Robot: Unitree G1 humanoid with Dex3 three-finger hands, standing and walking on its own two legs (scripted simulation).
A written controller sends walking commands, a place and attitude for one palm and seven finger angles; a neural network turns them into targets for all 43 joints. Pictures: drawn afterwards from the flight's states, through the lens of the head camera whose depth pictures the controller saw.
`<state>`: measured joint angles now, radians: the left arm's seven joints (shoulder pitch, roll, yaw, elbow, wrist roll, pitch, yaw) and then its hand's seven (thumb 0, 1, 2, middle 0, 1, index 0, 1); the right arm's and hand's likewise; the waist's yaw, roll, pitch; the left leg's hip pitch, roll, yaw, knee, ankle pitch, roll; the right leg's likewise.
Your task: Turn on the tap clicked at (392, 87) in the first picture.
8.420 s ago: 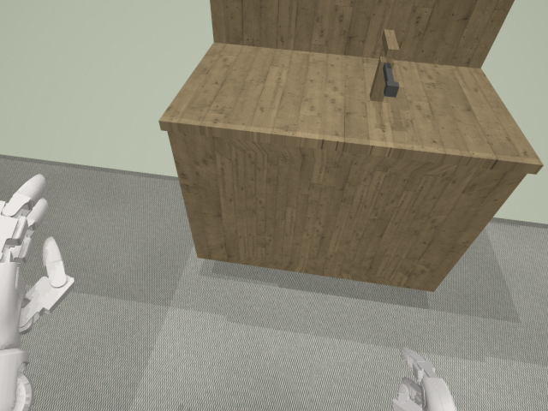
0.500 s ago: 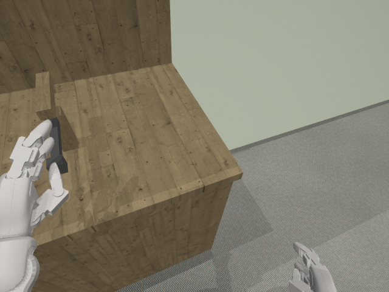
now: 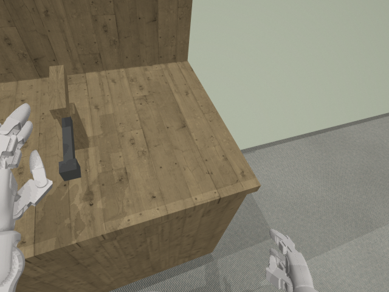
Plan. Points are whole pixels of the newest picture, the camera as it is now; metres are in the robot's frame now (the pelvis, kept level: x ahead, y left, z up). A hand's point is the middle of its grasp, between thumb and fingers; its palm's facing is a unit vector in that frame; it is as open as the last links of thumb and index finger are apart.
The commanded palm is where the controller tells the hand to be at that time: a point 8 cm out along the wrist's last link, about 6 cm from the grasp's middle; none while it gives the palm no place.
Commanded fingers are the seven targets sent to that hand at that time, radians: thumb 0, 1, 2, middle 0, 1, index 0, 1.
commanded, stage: come to a stop and stand still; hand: left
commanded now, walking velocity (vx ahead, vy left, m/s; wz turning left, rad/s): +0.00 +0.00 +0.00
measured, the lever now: (70, 169) +0.29 +0.26 +0.09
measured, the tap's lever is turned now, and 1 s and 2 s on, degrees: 0 0 0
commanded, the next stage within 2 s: look again from close up in 0.62 s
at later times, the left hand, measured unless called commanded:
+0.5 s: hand (68, 180) +0.23 +0.22 +0.16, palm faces +0.39 -0.85 -0.36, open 7.4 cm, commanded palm +0.17 +0.26 +0.18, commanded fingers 0.00 0.90 0.90 -0.20 -0.30 -0.20 -0.30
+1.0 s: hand (63, 184) +0.22 +0.22 +0.16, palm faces +0.40 -0.84 -0.37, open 7.4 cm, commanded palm +0.16 +0.25 +0.18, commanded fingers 0.00 0.90 0.90 -0.20 -0.30 -0.20 -0.30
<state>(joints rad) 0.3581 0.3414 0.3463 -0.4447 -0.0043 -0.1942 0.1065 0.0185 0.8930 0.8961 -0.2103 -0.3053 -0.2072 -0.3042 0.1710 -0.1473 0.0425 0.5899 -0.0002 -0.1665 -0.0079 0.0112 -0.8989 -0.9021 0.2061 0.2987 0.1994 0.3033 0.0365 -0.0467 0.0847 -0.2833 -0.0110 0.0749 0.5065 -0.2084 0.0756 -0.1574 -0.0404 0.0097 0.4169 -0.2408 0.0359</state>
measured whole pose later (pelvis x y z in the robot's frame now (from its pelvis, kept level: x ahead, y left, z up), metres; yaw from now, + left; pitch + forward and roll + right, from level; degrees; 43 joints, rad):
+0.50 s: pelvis +0.01 -0.03 +0.00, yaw +1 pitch -1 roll -2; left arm 0.43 0.35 0.35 -0.49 -0.04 -0.17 0.11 0.02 0.89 0.90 -0.21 -0.31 -0.21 -0.30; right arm 0.21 -0.20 0.01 0.59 0.02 -0.10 -0.04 0.01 -0.90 -0.90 0.20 0.30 0.20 0.30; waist 0.01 -0.01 0.06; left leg -0.26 0.01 0.05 0.49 -0.22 0.04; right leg -0.13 -0.01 -0.01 0.40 -0.25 0.03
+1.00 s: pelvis +0.01 -0.03 +0.00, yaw +1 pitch -1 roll -2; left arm 0.43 0.36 0.35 -0.48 -0.04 -0.17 0.11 0.02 0.89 0.90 -0.21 -0.31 -0.21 -0.30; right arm 0.20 -0.19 0.01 0.58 0.02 -0.09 -0.04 0.01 -0.90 -0.90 0.20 0.30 0.20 0.30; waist 0.02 -0.01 0.06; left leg -0.26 0.01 0.05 0.48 -0.20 0.04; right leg -0.13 -0.01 -0.02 0.39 -0.24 0.03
